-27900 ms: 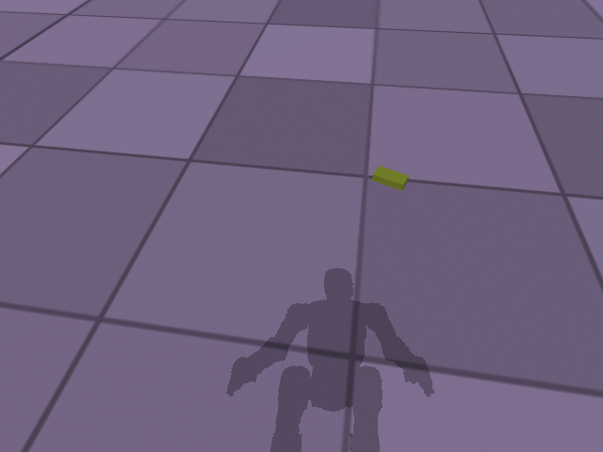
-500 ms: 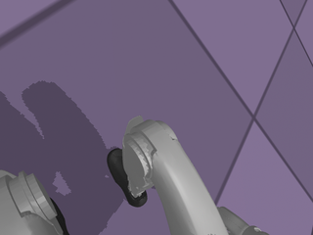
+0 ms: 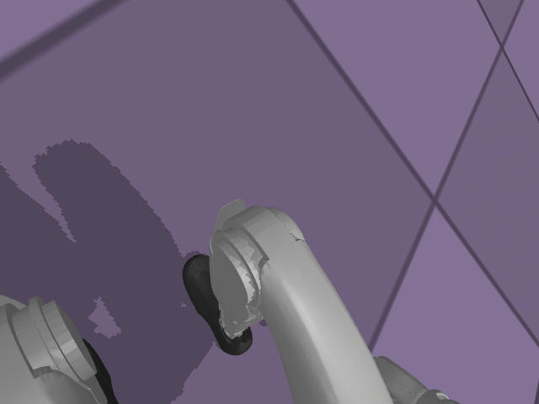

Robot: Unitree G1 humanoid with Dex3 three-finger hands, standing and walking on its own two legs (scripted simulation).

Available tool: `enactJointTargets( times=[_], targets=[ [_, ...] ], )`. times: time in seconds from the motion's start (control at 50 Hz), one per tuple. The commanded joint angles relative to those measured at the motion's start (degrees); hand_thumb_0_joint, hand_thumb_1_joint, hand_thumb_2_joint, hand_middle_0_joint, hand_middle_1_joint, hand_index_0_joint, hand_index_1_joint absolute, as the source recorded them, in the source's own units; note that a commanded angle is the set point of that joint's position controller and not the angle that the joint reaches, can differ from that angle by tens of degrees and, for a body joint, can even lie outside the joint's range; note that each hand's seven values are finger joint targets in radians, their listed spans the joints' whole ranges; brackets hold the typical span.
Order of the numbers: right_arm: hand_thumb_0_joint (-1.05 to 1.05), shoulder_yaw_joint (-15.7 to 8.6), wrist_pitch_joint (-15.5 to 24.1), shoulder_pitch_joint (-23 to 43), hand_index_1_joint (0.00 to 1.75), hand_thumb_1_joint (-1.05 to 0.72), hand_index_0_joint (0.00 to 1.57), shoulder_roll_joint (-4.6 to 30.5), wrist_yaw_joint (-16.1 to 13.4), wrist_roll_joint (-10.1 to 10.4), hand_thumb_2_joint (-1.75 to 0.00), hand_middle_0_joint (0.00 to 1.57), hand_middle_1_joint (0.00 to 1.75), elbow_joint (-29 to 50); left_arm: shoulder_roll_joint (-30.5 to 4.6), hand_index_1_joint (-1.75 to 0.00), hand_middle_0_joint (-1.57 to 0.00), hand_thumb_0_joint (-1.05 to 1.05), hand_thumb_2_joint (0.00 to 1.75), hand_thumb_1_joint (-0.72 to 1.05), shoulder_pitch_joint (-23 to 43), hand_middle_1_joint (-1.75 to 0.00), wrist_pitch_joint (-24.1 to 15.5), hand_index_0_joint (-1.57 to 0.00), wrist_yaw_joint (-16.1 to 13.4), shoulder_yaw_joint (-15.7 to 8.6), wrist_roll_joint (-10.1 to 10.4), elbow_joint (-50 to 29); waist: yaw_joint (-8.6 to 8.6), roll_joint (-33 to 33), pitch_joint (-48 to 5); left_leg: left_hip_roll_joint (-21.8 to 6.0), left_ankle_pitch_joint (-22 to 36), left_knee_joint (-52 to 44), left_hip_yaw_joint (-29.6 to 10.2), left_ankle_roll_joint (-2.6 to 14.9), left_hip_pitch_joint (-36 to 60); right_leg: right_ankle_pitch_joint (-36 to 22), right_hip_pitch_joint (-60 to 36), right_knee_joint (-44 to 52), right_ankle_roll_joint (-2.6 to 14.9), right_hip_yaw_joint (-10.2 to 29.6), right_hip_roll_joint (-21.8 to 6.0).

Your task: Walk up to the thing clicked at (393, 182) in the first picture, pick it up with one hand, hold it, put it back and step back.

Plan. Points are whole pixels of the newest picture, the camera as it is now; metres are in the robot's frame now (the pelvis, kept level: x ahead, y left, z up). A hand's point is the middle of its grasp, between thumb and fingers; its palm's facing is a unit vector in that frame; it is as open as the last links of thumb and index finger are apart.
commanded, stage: settle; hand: left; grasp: from above
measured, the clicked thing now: out of the picture +0.47 +0.32 -0.30
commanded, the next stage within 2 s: lift in 1.04 s
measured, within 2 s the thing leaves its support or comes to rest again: leaves its support in 0.36 s
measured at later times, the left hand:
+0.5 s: hand out of the picture +0.46 +0.33 -0.25, palm faces -0.41 -0.15 -0.90, open 10.3 cm
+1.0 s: hand out of the picture +0.46 +0.33 -0.16, palm faces -0.43 -0.10 -0.90, open 10.2 cm
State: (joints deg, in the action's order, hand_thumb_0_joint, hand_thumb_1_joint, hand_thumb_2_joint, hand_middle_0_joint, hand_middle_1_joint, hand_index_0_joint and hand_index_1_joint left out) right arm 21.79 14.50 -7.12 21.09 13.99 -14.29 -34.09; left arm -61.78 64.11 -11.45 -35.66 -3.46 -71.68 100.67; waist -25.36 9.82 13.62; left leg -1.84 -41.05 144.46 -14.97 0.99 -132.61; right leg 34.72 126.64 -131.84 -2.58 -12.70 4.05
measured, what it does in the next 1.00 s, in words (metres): stands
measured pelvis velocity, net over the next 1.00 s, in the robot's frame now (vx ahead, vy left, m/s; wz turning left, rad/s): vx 0.01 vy -0.01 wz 0.10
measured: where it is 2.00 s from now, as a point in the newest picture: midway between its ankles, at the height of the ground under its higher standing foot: (169, 364)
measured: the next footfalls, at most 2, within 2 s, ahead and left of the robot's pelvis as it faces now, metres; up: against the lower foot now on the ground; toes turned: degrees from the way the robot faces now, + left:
none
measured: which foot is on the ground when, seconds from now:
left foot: down 0.00-1.00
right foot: down 0.00-1.00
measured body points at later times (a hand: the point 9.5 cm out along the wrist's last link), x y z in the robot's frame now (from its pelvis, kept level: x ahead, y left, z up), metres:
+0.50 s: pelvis +0.01 +0.00 +0.00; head +0.29 +0.14 +0.32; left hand +0.48 +0.34 -0.20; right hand +0.04 -0.25 -0.04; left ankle +0.07 +0.12 -0.28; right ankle +0.13 -0.11 -0.28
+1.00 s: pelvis +0.01 -0.01 +0.01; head +0.24 +0.10 +0.38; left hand +0.48 +0.33 -0.11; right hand +0.10 -0.26 -0.07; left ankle +0.07 +0.12 -0.28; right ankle +0.13 -0.11 -0.28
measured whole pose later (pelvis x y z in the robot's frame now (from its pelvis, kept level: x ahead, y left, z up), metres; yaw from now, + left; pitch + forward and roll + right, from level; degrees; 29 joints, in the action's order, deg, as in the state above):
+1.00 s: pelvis +0.01 -0.01 +0.01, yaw +6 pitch +33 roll -11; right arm 9.2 6.3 -9.5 18.6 12.0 -8.2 -36.3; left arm -45.3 58.7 -7.3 -19.0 -0.9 -69.4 81.4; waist -17.5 0.5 -0.1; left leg -0.4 -39.3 138.9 -9.1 0.5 -133.8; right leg 36.2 129.4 -131.4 -0.9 -8.1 1.4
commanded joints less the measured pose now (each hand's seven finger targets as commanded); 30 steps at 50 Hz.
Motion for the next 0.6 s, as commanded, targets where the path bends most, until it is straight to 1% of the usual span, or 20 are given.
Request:
enactJointTargets(
  times=[0.0,0.06,0.08,0.1,0.18,0.24,0.26,0.28,0.3,0.34,0.38,0.42,0.44,0.46,0.48,0.5,0.52,0.54,0.56,0.58],
  targets=[
    [0.00,-5.6,-0.6,-11.0,0.30,-0.89,0.20,19.7,-1.0,0.6,-0.90,0.20,0.30,-1.6,-12.0,-0.55,-0.96,0.00,0.55,0.65,13.3,-0.57,0.3,-0.97,-2.1,-0.5,0.6,-5.4,-3.57,-32.1,-35.2,-2.0,10.5,-15.2,3.2,-0.76,24.8,-11.4,-21.8,10.7,3.56,-3.9,1.9],
    [0.00,-5.3,-0.5,-11.2,0.30,-0.89,0.20,19.5,-0.9,0.5,-0.90,0.20,0.30,-1.3,-11.5,-0.55,-0.99,0.00,0.57,0.69,13.2,-0.56,0.4,-1.00,-1.7,-0.4,0.7,-5.6,-3.94,-31.0,-34.4,-2.1,10.7,-15.0,3.1,-0.69,24.7,-11.5,-21.1,10.5,3.37,-4.1,1.9],
    [0.00,-5.3,-0.5,-10.9,0.30,-0.89,0.20,19.7,-0.9,0.5,-0.90,0.20,0.30,-1.5,-12.5,-0.55,-1.00,0.00,0.57,0.71,12.9,-0.56,0.4,-1.02,-1.7,-0.6,0.6,-5.6,-3.64,-31.1,-34.3,-2.0,10.3,-14.9,3.5,-0.55,23.9,-11.1,-21.6,11.0,3.43,-3.9,2.0],
    [0.00,-5.4,-0.5,-11.7,0.30,-0.91,0.20,19.6,-0.9,0.6,-0.91,0.20,0.30,-1.5,-12.5,-0.55,-1.01,0.00,0.58,0.63,12.5,-0.56,0.4,-1.02,-1.5,-0.9,0.7,-6.2,-3.70,-31.5,-34.7,-2.0,11.6,-14.9,3.4,-0.61,25.1,-12.3,-22.0,10.7,3.30,-3.8,1.8],
    [0.00,-5.8,-1.0,-12.2,0.30,-0.91,0.20,19.5,-1.0,0.7,-0.90,0.20,0.30,-1.7,-13.3,-0.52,-1.04,0.00,0.58,0.66,12.5,-0.53,0.6,-1.05,-0.9,-1.9,0.3,-6.7,-3.28,-33.4,-35.8,-2.2,11.9,-15.8,3.1,-0.97,26.3,-12.2,-21.8,10.5,3.51,-4.0,1.7],
    [0.00,-7.0,-1.1,-12.4,0.30,-0.91,0.20,20.1,-1.1,0.9,-0.90,0.20,0.30,-1.2,-13.7,-0.52,-1.04,0.00,0.59,0.66,13.0,-0.53,1.0,-1.05,-0.2,-2.1,0.4,-9.6,-2.67,-34.9,-37.4,-1.9,12.1,-15.8,3.9,-0.96,27.4,-12.1,-22.1,10.4,3.79,-3.6,1.8],
    [0.00,-7.0,-1.4,-12.2,0.30,-0.91,0.20,19.9,-1.2,1.0,-0.90,0.20,0.30,-1.4,-15.2,-0.54,-1.04,0.00,0.60,0.66,14.2,-0.55,1.0,-1.05,-0.4,-3.6,0.5,-12.5,-1.49,-36.9,-40.5,-2.0,13.8,-16.0,3.6,-1.37,29.3,-13.1,-22.3,10.2,4.00,-3.8,1.7],
    [0.00,-7.7,-1.5,-12.5,0.30,-0.91,0.20,20.1,-1.1,1.0,-0.91,0.20,0.30,-1.7,-14.7,-0.52,-1.06,0.00,0.59,0.68,14.3,-0.53,1.1,-1.07,-0.1,-3.9,-0.1,-13.2,-1.38,-38.9,-41.1,-2.1,15.4,-15.9,3.3,-1.86,30.9,-13.6,-20.5,9.4,4.41,-3.9,1.3],
    [0.00,-8.3,-1.5,-12.4,0.30,-0.91,0.20,20.0,-1.0,1.0,-0.91,0.20,0.30,-1.7,-12.9,-0.52,-1.05,0.00,0.58,0.67,12.2,-0.53,1.6,-1.06,0.4,-3.1,0.0,-10.6,-1.64,-38.4,-39.9,-2.0,15.4,-15.6,3.9,-1.68,30.0,-13.9,-20.9,9.5,4.36,-3.7,1.6],
    [0.00,-8.3,-1.9,-13.8,0.30,-0.91,0.20,19.2,-0.7,1.0,-0.90,0.20,0.30,-1.8,-12.2,-0.52,-1.07,0.00,0.59,0.71,11.6,-0.54,1.7,-1.08,0.6,-3.7,-0.1,-12.3,-1.91,-37.0,-40.5,-1.6,16.8,-15.3,4.2,-1.45,29.1,-15.3,-22.3,9.8,4.23,-3.9,1.8],
    [0.00,-10.0,-2.1,-13.8,0.30,-0.91,0.20,19.8,-1.0,1.3,-0.90,0.20,0.30,-1.6,-11.6,-0.55,-1.10,0.00,0.64,0.75,11.3,-0.56,2.2,-1.11,1.2,-4.0,0.5,-13.8,-0.85,-37.2,-41.0,-1.2,15.7,-15.4,5.3,-1.31,28.5,-14.3,-22.2,10.4,4.60,-3.4,1.8],
    [0.00,-10.9,-2.4,-14.4,0.30,-0.91,0.20,19.5,-0.8,1.4,-0.91,0.20,0.30,-1.6,-12.2,-0.56,-1.11,0.00,0.64,0.77,13.3,-0.57,2.2,-1.12,2.2,-5.2,0.6,-20.9,0.68,-41.4,-45.9,-1.2,18.2,-15.5,5.3,-1.81,32.4,-15.4,-21.9,9.9,5.07,-3.4,1.5],
    [0.00,-11.2,-2.5,-14.3,0.30,-0.91,0.20,18.7,-0.5,1.7,-0.91,0.20,0.30,-1.8,-9.4,-0.55,-1.12,0.00,0.64,0.77,11.2,-0.56,2.8,-1.13,3.2,-3.8,1.1,-17.9,0.11,-39.6,-43.9,-1.1,16.8,-15.7,5.6,-1.55,30.9,-14.4,-21.3,10.1,5.04,-3.0,1.5],
    [0.00,-11.7,-2.6,-14.4,0.30,-0.91,0.20,18.4,-0.5,1.9,-0.91,0.20,0.30,-1.8,-6.9,-0.56,-1.12,0.00,0.64,0.77,11.9,-0.56,2.8,-1.13,4.0,-2.4,1.4,-20.1,-0.27,-39.1,-44.2,-1.0,15.9,-16.2,5.9,-1.33,30.3,-14.0,-21.6,10.8,4.84,-2.9,1.7],
    [0.00,-12.5,-2.9,-15.3,0.30,-0.91,0.20,18.4,-0.7,2.2,-0.90,0.20,0.30,-2.3,-8.6,-0.55,-1.12,0.00,0.66,0.77,11.5,-0.55,3.0,-1.13,4.1,-4.0,1.8,-22.4,0.57,-38.9,-46.7,-1.0,16.2,-16.6,5.9,-1.25,31.1,-14.6,-22.8,11.2,4.71,-2.7,1.6],
    [0.00,-13.1,-3.0,-15.1,0.30,-0.91,0.20,18.4,-0.6,2.7,-0.90,0.20,0.30,-2.2,-7.1,-0.55,-1.13,0.00,0.65,0.79,12.6,-0.56,3.1,-1.14,4.9,-3.4,2.0,-24.6,1.23,-39.7,-47.2,-0.7,16.0,-16.6,6.1,-1.37,31.0,-13.8,-20.6,11.0,5.09,-2.5,1.2],
    [0.00,-13.5,-3.0,-14.3,0.30,-0.91,0.20,17.6,-0.5,3.0,-0.90,0.20,0.30,-2.0,-3.5,-0.55,-1.13,0.00,0.65,0.79,12.3,-0.55,3.1,-1.13,5.8,-1.3,2.5,-26.8,2.09,-40.8,-49.1,-0.7,17.1,-17.0,6.2,-1.62,32.8,-14.3,-20.3,10.9,5.28,-2.5,1.2],
    [0.00,-14.0,-3.4,-14.3,0.30,-0.91,0.20,17.6,-0.5,3.3,-0.90,0.20,0.30,-2.6,-4.1,-0.55,-1.13,0.00,0.64,0.79,11.3,-0.56,3.5,-1.13,6.2,-1.9,2.5,-26.9,2.89,-41.1,-50.4,-0.7,17.6,-17.5,6.0,-1.70,33.6,-14.6,-19.9,10.5,5.28,-2.5,1.1],
    [0.00,-14.1,-3.5,-14.5,0.30,-0.91,0.20,16.8,-0.3,3.8,-0.90,0.20,0.30,-2.5,-0.7,-0.54,-1.13,0.00,0.62,0.79,12.4,-0.55,3.7,-1.14,7.3,0.7,2.6,-27.3,2.19,-40.8,-48.8,-0.5,17.5,-17.3,6.3,-1.50,32.4,-14.7,-18.5,10.4,5.21,-2.1,1.1],
    [0.00,-14.9,-3.9,-15.6,0.30,-0.90,0.20,17.3,-0.3,4.0,-0.90,0.20,0.30,-3.7,-2.8,-0.53,-1.11,0.00,0.60,0.79,10.9,-0.55,4.2,-1.13,7.7,-1.5,2.3,-25.4,2.73,-38.5,-48.0,-0.4,17.1,-17.2,6.4,-1.21,30.9,-14.5,-17.9,10.4,5.06,-2.1,1.0]
  ],
)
